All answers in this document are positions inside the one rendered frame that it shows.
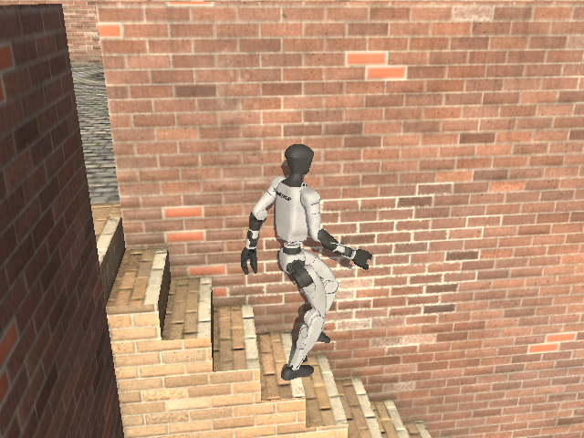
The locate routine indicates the stairs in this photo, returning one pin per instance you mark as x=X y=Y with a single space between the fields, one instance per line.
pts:
x=187 y=369

